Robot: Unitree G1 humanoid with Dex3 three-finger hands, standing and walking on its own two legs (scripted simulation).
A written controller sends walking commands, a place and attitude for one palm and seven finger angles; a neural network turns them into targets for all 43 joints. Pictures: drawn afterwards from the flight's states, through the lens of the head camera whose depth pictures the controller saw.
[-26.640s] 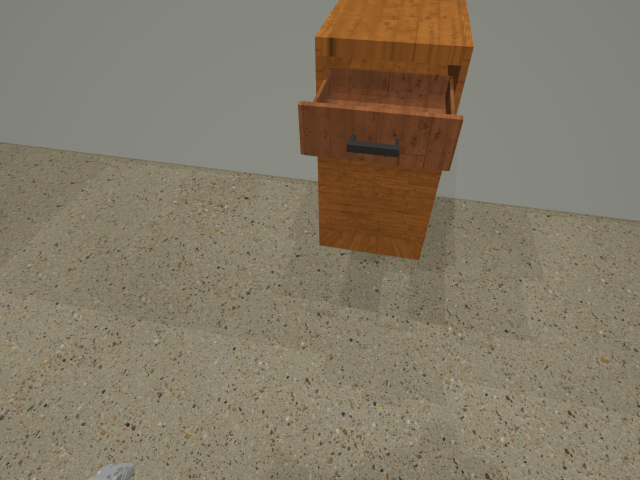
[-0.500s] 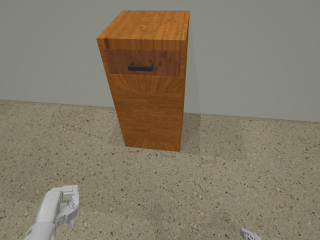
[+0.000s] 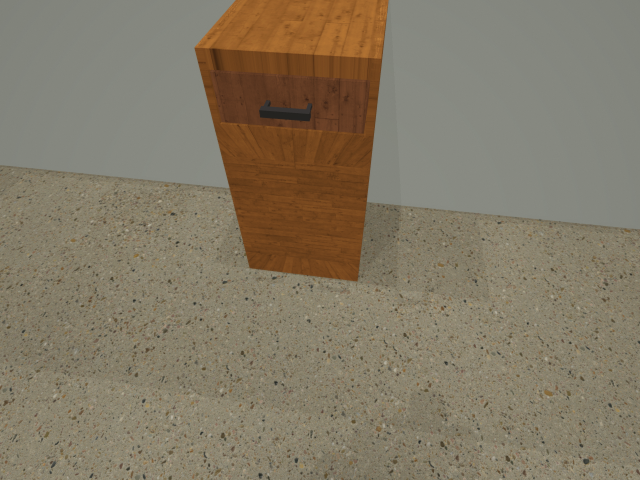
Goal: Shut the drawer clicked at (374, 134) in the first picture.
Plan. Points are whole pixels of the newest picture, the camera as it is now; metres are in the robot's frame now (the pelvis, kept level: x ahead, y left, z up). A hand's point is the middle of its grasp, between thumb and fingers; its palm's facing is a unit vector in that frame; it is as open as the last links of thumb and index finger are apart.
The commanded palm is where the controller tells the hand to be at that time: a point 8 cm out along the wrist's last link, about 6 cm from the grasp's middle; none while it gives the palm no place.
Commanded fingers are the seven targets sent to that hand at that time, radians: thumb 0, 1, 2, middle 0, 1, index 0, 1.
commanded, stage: let the arm hang, fingers relaxed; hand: left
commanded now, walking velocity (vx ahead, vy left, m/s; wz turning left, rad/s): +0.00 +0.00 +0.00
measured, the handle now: (286, 109) +0.92 +0.14 -0.04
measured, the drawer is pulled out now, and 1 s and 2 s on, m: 0.00 0.00 0.00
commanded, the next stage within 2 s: look to check the result in 0.46 s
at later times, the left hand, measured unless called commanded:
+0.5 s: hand out of the picture +0.00 +0.16 -0.17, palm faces +0.02 -0.98 -0.18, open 7.3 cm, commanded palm none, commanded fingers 0.00 0.90 0.90 -0.20 -0.30 -0.20 -0.30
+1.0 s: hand out of the picture +0.01 +0.15 -0.17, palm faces +0.03 -0.98 -0.19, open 7.4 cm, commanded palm none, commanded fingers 0.00 0.90 0.90 -0.20 -0.30 -0.20 -0.30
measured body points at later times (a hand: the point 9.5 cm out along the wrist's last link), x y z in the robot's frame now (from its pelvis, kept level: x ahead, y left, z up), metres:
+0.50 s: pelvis +0.00 -0.01 +0.00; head +0.01 -0.02 +0.45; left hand +0.00 +0.21 -0.16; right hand -0.03 -0.22 -0.17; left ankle +0.03 +0.11 -0.74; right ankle +0.02 -0.11 -0.74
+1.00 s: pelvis +0.01 -0.02 +0.00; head +0.02 -0.03 +0.45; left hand +0.01 +0.20 -0.16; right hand +0.01 -0.23 -0.17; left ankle +0.03 +0.11 -0.74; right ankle +0.02 -0.11 -0.74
